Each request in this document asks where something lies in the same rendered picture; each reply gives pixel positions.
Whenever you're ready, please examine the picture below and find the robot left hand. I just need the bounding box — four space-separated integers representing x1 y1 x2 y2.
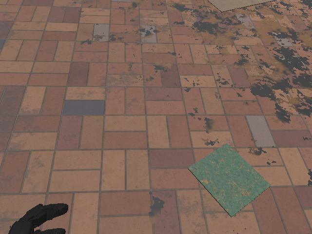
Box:
8 203 68 234

